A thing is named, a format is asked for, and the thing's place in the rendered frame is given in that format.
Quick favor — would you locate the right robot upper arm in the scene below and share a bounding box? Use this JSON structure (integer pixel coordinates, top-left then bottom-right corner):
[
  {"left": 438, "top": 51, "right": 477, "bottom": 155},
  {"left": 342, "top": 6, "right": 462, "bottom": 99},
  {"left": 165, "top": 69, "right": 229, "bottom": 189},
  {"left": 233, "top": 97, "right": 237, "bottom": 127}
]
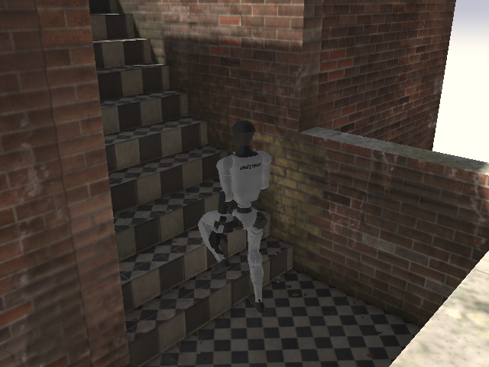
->
[{"left": 257, "top": 151, "right": 271, "bottom": 190}]

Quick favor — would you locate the left robot upper arm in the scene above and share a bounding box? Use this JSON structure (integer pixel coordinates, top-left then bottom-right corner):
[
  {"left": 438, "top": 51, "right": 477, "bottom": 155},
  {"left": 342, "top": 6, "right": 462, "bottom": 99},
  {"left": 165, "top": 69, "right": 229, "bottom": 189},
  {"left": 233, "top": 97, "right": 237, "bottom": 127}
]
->
[{"left": 216, "top": 156, "right": 234, "bottom": 202}]

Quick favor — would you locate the right robot thigh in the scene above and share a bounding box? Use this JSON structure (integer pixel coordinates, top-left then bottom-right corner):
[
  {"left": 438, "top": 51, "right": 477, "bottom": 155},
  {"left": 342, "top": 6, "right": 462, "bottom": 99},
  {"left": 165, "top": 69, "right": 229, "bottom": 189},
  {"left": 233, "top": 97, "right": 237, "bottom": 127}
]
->
[{"left": 247, "top": 210, "right": 267, "bottom": 266}]

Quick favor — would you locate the robot left hand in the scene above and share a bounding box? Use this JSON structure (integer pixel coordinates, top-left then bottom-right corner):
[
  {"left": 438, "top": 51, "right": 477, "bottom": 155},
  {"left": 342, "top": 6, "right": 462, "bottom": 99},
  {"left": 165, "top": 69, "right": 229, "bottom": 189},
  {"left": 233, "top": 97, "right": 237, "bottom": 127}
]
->
[{"left": 209, "top": 231, "right": 228, "bottom": 255}]

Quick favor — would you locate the robot right foot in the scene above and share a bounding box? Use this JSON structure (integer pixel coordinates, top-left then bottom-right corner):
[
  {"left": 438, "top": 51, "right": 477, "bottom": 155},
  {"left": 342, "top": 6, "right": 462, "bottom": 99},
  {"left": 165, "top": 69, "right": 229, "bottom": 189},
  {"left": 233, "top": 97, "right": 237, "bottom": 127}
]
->
[{"left": 249, "top": 294, "right": 265, "bottom": 313}]

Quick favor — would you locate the robot left forearm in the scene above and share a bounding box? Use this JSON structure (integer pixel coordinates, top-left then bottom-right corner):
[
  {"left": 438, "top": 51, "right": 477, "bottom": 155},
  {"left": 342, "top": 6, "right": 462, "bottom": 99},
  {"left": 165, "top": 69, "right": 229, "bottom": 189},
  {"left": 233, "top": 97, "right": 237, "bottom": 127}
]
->
[{"left": 213, "top": 191, "right": 230, "bottom": 233}]

